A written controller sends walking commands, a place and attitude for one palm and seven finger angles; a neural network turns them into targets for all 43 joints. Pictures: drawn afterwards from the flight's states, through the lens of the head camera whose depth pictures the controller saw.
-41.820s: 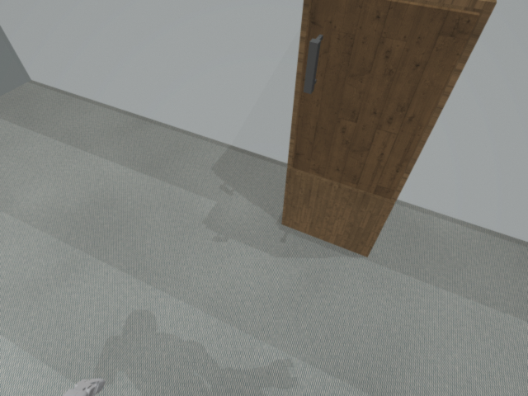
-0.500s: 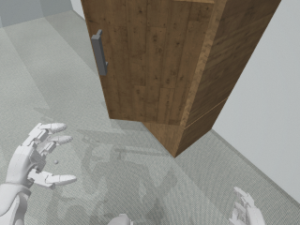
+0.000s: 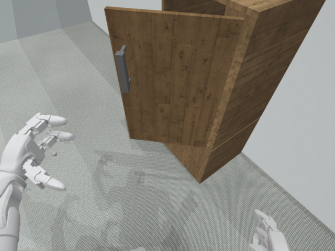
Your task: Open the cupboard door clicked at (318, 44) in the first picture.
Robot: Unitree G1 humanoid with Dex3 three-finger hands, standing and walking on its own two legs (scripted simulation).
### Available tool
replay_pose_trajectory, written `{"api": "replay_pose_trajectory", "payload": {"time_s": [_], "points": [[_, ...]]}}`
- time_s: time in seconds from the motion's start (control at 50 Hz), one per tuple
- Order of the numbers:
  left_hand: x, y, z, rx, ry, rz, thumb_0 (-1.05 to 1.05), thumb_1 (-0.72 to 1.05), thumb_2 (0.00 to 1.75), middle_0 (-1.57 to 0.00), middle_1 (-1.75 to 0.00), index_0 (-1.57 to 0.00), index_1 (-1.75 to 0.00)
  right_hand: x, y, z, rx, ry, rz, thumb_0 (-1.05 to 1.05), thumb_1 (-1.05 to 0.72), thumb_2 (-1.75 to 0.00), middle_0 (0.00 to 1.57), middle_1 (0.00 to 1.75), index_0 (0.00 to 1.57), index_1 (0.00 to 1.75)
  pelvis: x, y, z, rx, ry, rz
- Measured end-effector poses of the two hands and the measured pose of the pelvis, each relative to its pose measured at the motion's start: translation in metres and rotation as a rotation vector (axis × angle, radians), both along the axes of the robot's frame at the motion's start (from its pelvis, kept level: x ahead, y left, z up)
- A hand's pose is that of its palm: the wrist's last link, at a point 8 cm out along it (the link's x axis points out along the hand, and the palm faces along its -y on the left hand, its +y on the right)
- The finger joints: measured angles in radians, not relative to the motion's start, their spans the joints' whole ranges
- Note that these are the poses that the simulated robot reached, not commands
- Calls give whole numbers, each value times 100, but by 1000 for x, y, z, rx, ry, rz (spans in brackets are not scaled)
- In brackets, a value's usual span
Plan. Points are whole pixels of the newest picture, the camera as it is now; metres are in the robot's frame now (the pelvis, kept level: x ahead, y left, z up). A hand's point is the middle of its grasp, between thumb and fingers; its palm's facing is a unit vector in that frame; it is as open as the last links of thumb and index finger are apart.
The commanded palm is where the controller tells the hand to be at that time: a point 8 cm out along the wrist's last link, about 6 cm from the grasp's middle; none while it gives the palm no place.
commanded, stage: raise the hand with hooked fingers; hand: left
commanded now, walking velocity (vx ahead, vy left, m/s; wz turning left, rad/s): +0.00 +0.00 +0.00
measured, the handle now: (124, 69) +0.62 +0.19 +0.09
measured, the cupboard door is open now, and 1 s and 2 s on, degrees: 46 46 46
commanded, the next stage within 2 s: move the hooked fingers beside the handle in 0.52 s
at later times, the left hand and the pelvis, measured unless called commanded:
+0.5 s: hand (63, 151) +0.29 +0.25 +0.10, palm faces -0.03 -1.00 -0.03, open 14.0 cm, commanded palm +0.26 +0.30 +0.11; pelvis +0.00 -0.02 +0.00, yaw +0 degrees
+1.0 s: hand (77, 126) +0.36 +0.24 +0.11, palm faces -0.06 -1.00 -0.01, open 14.0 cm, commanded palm +0.34 +0.30 +0.10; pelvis -0.01 -0.02 +0.00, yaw -1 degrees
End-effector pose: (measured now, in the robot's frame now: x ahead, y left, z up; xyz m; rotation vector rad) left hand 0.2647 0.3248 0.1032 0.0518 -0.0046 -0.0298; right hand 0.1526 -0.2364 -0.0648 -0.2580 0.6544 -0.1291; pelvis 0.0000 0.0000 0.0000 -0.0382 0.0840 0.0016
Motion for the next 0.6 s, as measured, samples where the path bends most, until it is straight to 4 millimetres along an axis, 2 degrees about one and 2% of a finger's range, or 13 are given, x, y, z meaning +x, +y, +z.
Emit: {"api": "replay_pose_trajectory", "payload": {"time_s": [0.1, 0.24, 0.6], "points": [[8, 2, 9, -8, -4, -2, -2, -50, 30, -30, -120, -30, -120, -9, -9, -1, -6, 22, -21, 2, -90, -90, 21, 30, 21, 30, 0, -3, 3, 4, -4, -2], [10, -8, 2, -19, 21, -21, -2, -50, 30, -30, -120, -29, -120, -15, -19, 0, -9, 32, -36, 2, -90, -90, 21, 30, 21, 30, 1, -7, 3, 9, 0, -10], [6, -22, 6, -17, -4, -5, -2, -50, 30, -30, -120, -30, -120, -5, -26, -1, 11, 7, -32, 2, -90, -90, 20, 30, 21, 30, 1, -19, 3, 16, -5, -10]]}}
